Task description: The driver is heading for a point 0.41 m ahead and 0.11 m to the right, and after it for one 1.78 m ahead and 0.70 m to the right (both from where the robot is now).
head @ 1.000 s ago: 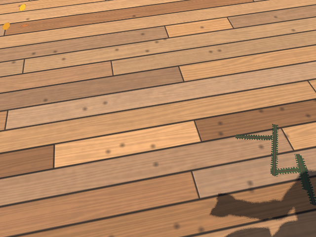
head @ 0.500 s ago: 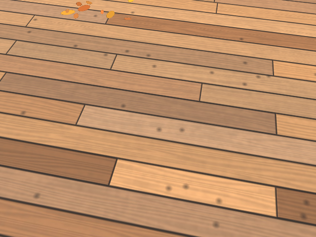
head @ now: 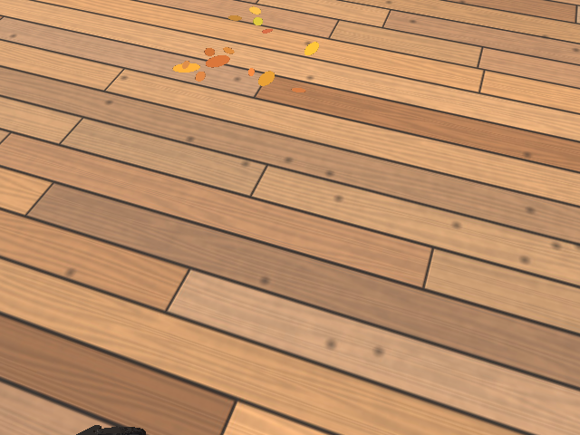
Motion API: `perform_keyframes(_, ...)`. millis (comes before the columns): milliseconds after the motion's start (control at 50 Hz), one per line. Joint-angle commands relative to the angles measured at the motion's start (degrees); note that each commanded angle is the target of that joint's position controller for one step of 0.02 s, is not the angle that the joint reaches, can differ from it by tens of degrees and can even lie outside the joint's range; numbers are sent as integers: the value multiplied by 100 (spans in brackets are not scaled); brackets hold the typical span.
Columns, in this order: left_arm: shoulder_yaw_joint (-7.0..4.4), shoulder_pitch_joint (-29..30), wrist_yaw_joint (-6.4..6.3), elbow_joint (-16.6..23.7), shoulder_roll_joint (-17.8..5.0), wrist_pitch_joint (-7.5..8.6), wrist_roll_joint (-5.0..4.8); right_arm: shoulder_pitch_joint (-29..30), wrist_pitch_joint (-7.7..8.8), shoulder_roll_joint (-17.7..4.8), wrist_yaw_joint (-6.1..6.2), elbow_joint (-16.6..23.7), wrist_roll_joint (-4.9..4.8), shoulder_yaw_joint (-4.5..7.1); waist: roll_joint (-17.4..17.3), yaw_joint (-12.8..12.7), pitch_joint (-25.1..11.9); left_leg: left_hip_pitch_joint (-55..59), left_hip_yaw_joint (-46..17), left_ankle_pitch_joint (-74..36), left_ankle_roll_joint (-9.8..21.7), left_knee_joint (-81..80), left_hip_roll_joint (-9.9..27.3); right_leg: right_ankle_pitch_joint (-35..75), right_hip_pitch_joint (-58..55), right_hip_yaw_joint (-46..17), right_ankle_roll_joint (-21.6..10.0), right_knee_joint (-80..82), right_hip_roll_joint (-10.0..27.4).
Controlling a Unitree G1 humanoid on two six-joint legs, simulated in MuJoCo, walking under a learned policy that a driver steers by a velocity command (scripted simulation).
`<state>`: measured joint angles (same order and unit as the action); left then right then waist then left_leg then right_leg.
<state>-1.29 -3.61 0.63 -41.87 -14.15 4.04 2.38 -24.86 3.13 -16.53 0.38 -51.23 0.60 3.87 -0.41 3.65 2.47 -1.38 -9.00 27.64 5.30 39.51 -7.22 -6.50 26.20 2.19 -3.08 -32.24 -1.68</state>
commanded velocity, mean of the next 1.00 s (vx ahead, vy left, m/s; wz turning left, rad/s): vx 0.29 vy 0.00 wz -0.45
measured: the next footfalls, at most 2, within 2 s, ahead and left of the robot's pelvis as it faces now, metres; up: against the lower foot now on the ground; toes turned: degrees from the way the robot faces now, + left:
left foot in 0.48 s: +0.42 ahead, +0.07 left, +0.00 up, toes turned -16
right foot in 0.96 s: +0.32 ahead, -0.14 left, +0.00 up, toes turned -33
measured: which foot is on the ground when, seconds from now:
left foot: up 0.00-0.46, down 0.48-0.96, up 0.98-1.00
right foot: down 0.00-0.48, up 0.50-0.94, down 0.96-1.00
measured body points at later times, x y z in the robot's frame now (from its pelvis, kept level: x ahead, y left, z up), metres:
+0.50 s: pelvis +0.25 +0.00 +0.01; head +0.29 +0.00 +0.45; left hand +0.28 +0.28 -0.13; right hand +0.44 -0.27 -0.07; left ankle +0.38 +0.07 -0.72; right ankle +0.11 -0.09 -0.71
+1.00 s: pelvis +0.31 -0.03 +0.01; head +0.32 -0.06 +0.45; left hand +0.59 +0.10 -0.08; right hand +0.24 -0.31 -0.12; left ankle +0.38 +0.08 -0.70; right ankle +0.29 -0.11 -0.72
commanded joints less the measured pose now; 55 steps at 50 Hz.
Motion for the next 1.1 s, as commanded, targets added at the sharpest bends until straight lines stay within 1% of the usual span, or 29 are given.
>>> perform_keyframes(20,-417,-1676,10,-254,-1194,-68,-152,-477,102,-519,-15,397,132,33,795,-456,-1075,-3217,122,-141,-41,3477,236,-1522,-3474,-4583,-1306,1712,2192)
perform_keyframes(40,-345,-1208,47,-159,-847,-76,-207,96,113,-552,-55,493,160,34,306,-409,-429,-3266,276,-692,-73,3265,532,-1318,-2735,-3612,-1216,1733,1947)
perform_keyframes(60,-294,-1055,66,-163,-676,-64,-164,451,129,-504,-79,599,172,5,125,-378,-235,-3198,382,-956,-106,2967,714,-644,-2347,-3050,-1094,1810,1629)
perform_keyframes(120,-269,-1356,53,-432,-655,29,-209,532,22,-343,-149,704,256,-65,503,-214,-271,-2855,553,-1068,-343,2361,920,933,-1955,-2252,-1014,1909,1135)
perform_keyframes(200,-350,-1758,3,-596,-853,32,-251,1211,-47,-238,-171,947,242,-151,449,-318,-120,-3213,777,-1314,-649,1573,1031,939,-1754,-2002,-1179,2183,996)
perform_keyframes(260,-379,-2035,-6,-661,-852,-8,-255,2018,-48,-172,-182,1214,204,-219,442,-543,22,-3327,853,-1986,-792,638,1031,800,-1731,-1932,-1042,2246,841)
perform_keyframes(360,-439,-2428,-36,-701,-936,-54,-192,2783,17,-170,-177,1493,106,-277,473,-824,-79,-3096,860,-2383,-797,-271,808,1442,-2097,-2075,-905,1761,851)
perform_keyframes(400,-463,-2355,-79,-667,-971,-108,-162,2672,78,-217,-126,1506,88,-267,514,-716,-97,-2677,820,-2204,-700,-614,642,2372,-2123,-2113,-713,1260,813)
perform_keyframes(440,-493,-2127,-115,-573,-1016,-140,-180,2007,166,-370,-47,1310,88,-209,544,-423,-337,-1688,787,-2229,-547,-1177,443,2925,-2004,-2194,-414,562,612)
perform_keyframes(460,-498,-1981,-99,-524,-1010,-116,-259,1504,246,-509,17,1187,129,-160,363,-136,-590,-823,702,-2783,-411,-1649,615,2859,-1752,-2019,-228,-164,305)
perform_keyframes(480,-438,-1923,-81,-310,-768,-67,-355,759,308,-926,106,1133,233,-61,-148,123,-1294,518,-199,-3442,-117,-1550,1781,1408,-1024,-1728,-40,-1445,29)
perform_keyframes(500,-332,-2776,-158,-206,-243,-119,-484,586,192,-1358,128,1213,243,34,-1279,-208,-2136,1764,-1789,-5543,545,-1221,3543,-3014,122,-940,59,-2896,-669)
perform_keyframes(520,-418,-2929,-235,-334,-774,-242,-284,611,58,-1111,101,1185,74,64,-1015,-240,-2222,1343,-2417,-5470,952,-1307,3591,-3126,468,-695,46,-3626,-397)
perform_keyframes(540,-458,-2558,-217,-400,-845,-332,-163,930,34,-576,95,1265,39,-74,-433,-324,-1435,633,-1674,-5147,829,-1490,3188,-2690,580,-739,94,-3842,-173)
perform_keyframes(560,-459,-2204,-152,-346,-767,-381,-123,1242,32,-268,94,1292,46,-173,-341,-379,-946,77,-910,-5165,630,-1686,2808,-2345,577,-661,180,-3687,-28)
perform_keyframes(580,-462,-2027,-87,-288,-699,-448,-109,1374,28,-192,111,1291,67,-207,-569,-437,-715,-266,-400,-5266,499,-1845,2538,-2114,512,-608,277,-3580,85)
perform_keyframes(620,-452,-2020,21,-255,-608,-595,-88,1389,32,-315,126,1224,55,-164,-849,-542,-620,-746,197,-5477,497,-2024,2286,-1796,222,-467,411,-3590,65)
perform_keyframes(660,-449,-1914,65,-164,-582,-658,-128,1340,54,-386,122,1193,65,-123,-722,-601,-748,-791,439,-5569,615,-2077,2334,-1639,196,-443,455,-3548,28)
perform_keyframes(740,-379,-1316,146,131,-510,-773,-94,1303,-18,-467,138,1140,85,-70,-770,-545,-616,-924,841,-4541,653,-2275,2409,-1213,291,-298,462,-2750,232)
perform_keyframes(800,-301,-928,219,329,-455,-806,-114,1284,-89,-602,108,1125,102,-10,-845,-452,-580,-1152,1170,-3779,572,-2248,2380,-1067,-225,-99,387,-1835,292)
perform_keyframes(900,-301,-573,222,611,-589,-765,-149,1041,-271,-922,49,1072,88,133,-890,-272,-524,-993,1220,-2884,376,-1771,2591,-1456,-800,210,174,-587,158)
perform_keyframes(920,-301,-694,211,599,-568,-712,-139,1072,-320,-957,52,1059,50,155,-755,-383,-526,-1095,1362,-2630,200,-1441,2518,-1165,-1165,262,93,37,75)
perform_keyframes(940,-325,-885,161,515,-658,-634,-95,870,-366,-888,45,985,68,156,-358,-430,-580,-1333,1559,-2220,-96,-915,2355,-734,-1655,44,18,680,45)
perform_keyframes(960,-427,-1089,71,512,-1135,-538,-30,583,-421,-590,7,1025,119,97,1033,-417,-605,-2088,2044,-895,-492,520,1825,-33,-2165,-1520,-198,1514,1155)
perform_keyframes(980,-614,-1159,49,650,-1913,-542,-95,878,-505,-300,70,1448,83,-15,1939,-505,-361,-3443,1833,1076,-803,1439,789,1601,-2106,-3410,-1128,1628,2471)
perform_keyframes(1000,-637,-1612,19,504,-1712,-567,-164,1190,-597,-579,112,1424,111,41,1080,-825,-544,-3402,1061,981,-815,2229,936,2102,-2138,-3006,-1517,1406,2356)
perform_keyframes(1040,-465,-962,-49,511,-1210,-618,-167,1134,-577,-491,87,1318,-8,45,795,-392,-222,-3326,750,28,-770,2218,1046,1738,-1758,-2062,-1179,1380,1545)
perform_keyframes(1080,-397,-533,-89,638,-982,-625,-205,968,-537,-639,63,1202,123,99,889,-256,-430,-3090,835,-452,-770,2217,938,2002,-1798,-1739,-975,1297,1125)
perform_keyframes(1100,-392,-596,-72,626,-983,-616,-214,930,-548,-632,44,1186,126,106,739,-250,-583,-3000,825,-499,-782,2270,877,2176,-1838,-1733,-983,1250,1103)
